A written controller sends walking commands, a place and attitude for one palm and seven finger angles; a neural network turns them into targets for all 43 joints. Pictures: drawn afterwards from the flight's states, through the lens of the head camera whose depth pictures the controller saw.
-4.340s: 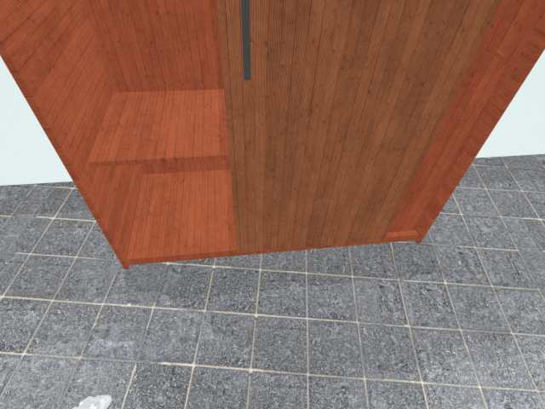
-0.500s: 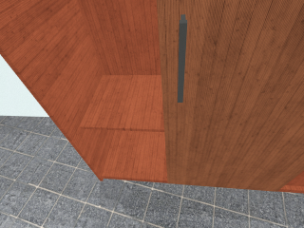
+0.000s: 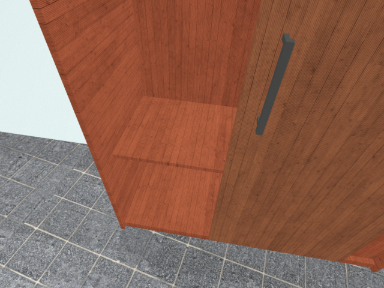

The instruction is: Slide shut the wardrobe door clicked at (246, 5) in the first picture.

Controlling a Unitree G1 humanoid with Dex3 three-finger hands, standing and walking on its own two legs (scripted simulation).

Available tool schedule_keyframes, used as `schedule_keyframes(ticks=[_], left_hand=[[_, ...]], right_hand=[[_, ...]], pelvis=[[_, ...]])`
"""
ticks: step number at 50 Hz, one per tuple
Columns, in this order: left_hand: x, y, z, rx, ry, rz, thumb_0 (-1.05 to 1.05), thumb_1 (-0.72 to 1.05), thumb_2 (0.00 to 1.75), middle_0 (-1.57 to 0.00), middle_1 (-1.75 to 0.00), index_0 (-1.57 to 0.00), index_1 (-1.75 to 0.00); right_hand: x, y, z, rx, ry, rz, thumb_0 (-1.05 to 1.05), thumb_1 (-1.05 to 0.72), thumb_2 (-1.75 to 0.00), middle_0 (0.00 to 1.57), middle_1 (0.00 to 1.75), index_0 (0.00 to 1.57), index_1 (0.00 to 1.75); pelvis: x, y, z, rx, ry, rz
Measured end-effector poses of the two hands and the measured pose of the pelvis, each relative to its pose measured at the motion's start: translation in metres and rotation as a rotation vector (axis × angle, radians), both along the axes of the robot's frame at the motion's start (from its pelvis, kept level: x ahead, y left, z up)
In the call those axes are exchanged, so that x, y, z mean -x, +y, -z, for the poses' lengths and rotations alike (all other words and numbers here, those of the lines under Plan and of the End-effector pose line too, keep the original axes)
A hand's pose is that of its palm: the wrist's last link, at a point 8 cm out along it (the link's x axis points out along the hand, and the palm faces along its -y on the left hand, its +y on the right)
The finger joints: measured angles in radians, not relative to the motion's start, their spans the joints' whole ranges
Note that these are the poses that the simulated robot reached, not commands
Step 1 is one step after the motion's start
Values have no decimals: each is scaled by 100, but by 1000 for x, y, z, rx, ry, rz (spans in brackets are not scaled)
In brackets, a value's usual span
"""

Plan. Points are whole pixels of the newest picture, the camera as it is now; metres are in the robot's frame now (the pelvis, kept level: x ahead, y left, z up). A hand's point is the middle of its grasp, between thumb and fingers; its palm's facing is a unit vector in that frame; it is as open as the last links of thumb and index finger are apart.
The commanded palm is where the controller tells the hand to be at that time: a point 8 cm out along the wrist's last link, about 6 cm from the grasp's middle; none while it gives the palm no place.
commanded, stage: come to a stop and stand still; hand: right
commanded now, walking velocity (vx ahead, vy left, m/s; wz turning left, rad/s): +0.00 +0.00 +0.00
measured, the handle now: (271, 89) +0.49 -0.12 +0.20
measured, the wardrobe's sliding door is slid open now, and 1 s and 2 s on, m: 0.46 0.46 0.46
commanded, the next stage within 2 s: look again from close up in 0.72 s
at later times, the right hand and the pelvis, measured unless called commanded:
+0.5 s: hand out of the picture -0.01 -0.12 -0.18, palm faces +0.08 +0.98 -0.17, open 7.4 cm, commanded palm none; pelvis +0.04 +0.02 +0.00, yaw -1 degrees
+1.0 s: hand out of the picture +0.04 -0.17 -0.19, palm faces +0.00 +0.98 -0.20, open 7.4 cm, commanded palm none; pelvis +0.04 -0.01 -0.01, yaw +1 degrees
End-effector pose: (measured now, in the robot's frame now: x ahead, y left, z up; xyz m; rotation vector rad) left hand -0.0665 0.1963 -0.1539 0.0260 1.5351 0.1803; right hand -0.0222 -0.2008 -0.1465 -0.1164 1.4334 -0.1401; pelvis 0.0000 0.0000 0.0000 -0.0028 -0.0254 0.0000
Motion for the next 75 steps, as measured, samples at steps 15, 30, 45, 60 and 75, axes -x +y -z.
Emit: schedule_keyframes(ticks=[15, 30, 45, 60, 75], left_hand=[[-31, 13, -2, 0, 3, 32, 0, 91, 90, -20, -30, -19, -30], [-108, 47, -2, -72, -119, 94, 1, 92, 90, -20, -30, -19, -30], [-132, 41, -5, -93, -189, 96, 1, 93, 90, -20, -30, -20, -30], [-101, -2, -5, -104, -231, 97, 1, 93, 90, -20, -30, -20, -30], [-79, -19, -11, -82, -156, 97, 1, 91, 90, -20, -30, -20, -30]], right_hand=[[1, 33, 2, -24, 43, 51, 1, -91, -90, 20, 29, 20, 30], [-15, 27, 0, 12, 45, 64, 1, -90, -90, 20, 29, 20, 30], [-36, 4, 2, 26, 3, -2, 1, -90, -90, 20, 29, 20, 30], [-76, -67, 5, 65, -168, -65, 1, -91, -90, 20, 29, 20, 30], [0, -78, 3, 43, 36, -39, 1, -91, -90, 20, 29, 20, 30]], pelvis=[[-19, 20, 0, 3, 13, 11], [-42, 25, 1, 11, 7, 10], [-46, 8, 4, -13, 23, -19], [-20, -35, 11, -16, -2, -22], [-14, -49, 4, -2, 37, -27]])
